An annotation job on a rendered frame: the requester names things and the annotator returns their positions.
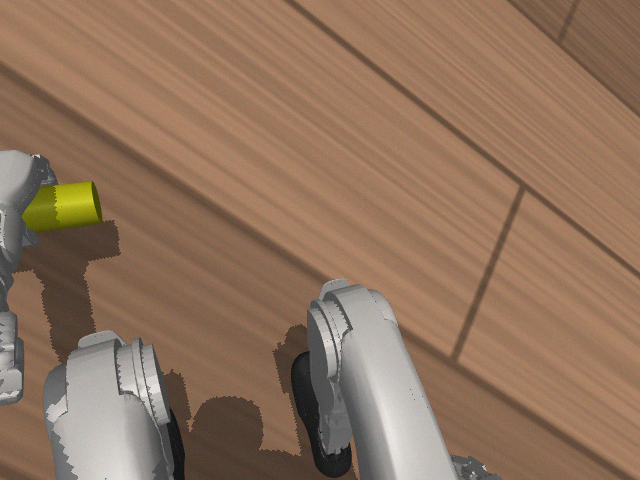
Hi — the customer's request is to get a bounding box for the left robot arm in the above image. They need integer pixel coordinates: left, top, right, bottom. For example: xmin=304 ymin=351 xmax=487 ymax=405
xmin=0 ymin=203 xmax=24 ymax=406

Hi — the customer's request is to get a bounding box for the right robot foot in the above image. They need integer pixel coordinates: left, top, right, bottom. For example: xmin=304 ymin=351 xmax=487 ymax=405
xmin=291 ymin=351 xmax=352 ymax=478

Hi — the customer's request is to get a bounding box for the bottle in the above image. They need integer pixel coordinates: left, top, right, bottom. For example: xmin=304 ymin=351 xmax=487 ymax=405
xmin=21 ymin=181 xmax=102 ymax=233

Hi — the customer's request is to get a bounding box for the right robot hand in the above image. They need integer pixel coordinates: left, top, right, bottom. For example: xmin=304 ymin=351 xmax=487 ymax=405
xmin=450 ymin=455 xmax=504 ymax=480

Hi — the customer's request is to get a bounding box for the left robot foot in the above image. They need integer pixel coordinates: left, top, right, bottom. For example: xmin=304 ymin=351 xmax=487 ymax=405
xmin=166 ymin=407 xmax=185 ymax=480

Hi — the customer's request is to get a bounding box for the left robot hand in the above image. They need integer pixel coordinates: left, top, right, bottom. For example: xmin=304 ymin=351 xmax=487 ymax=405
xmin=0 ymin=150 xmax=58 ymax=248

